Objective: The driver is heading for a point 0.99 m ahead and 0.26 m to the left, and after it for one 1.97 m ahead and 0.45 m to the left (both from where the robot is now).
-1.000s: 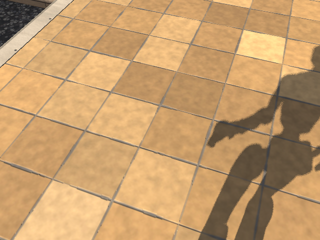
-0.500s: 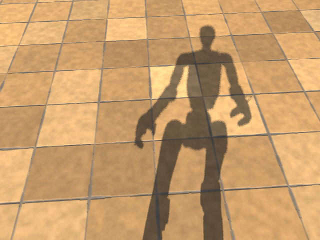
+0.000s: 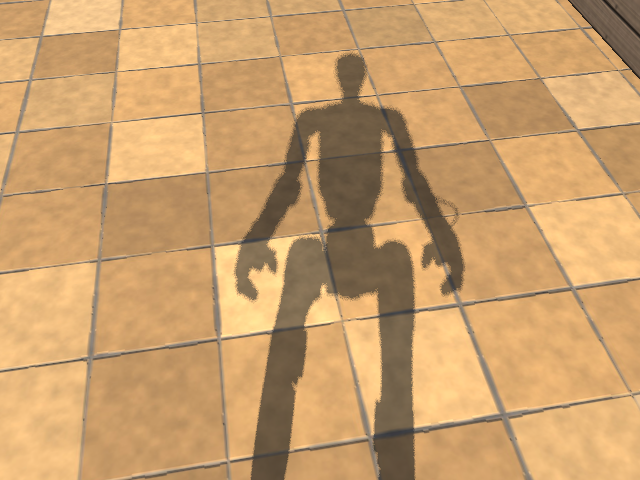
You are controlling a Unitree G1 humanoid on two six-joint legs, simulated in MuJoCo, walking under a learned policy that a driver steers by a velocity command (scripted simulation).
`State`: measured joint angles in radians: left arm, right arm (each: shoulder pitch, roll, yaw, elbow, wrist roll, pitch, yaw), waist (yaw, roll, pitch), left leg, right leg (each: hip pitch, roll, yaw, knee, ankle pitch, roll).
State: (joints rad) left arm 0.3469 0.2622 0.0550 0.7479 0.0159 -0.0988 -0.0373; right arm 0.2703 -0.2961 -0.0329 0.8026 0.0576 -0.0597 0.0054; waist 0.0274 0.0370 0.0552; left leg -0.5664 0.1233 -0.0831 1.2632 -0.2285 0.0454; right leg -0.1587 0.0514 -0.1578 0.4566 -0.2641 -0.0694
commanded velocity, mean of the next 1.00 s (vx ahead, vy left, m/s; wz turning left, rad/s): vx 0.81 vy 0.00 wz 0.43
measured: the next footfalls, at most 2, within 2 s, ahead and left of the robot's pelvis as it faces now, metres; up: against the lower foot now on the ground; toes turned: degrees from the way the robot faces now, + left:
left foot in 0.28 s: +0.47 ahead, +0.12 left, +0.00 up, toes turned +15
right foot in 0.72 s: +0.91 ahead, +0.14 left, +0.00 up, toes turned +37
